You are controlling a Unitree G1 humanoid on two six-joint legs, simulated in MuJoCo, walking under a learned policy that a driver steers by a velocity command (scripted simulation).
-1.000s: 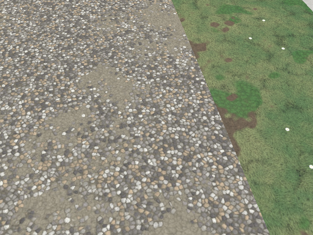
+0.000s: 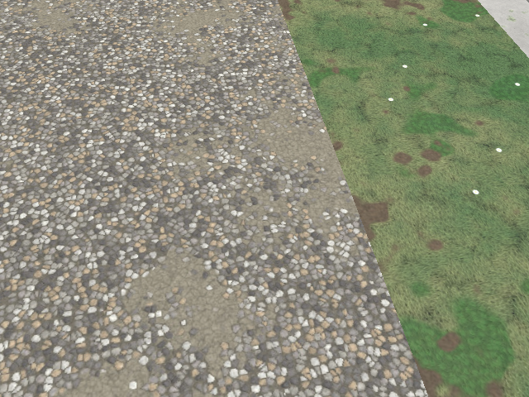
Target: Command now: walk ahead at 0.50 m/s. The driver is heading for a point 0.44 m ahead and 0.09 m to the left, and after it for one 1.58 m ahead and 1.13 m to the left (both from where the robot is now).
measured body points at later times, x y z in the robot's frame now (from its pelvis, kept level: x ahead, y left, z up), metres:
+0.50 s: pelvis +0.27 -0.04 +0.00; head +0.29 -0.04 +0.45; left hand +0.21 +0.21 -0.14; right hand +0.41 -0.27 -0.14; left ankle +0.33 +0.12 -0.67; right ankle +0.24 -0.11 -0.75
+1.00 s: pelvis +0.51 +0.08 +0.00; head +0.53 +0.11 +0.45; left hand +0.52 +0.37 -0.13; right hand +0.66 -0.16 -0.13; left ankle +0.48 +0.10 -0.75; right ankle +0.66 -0.06 -0.67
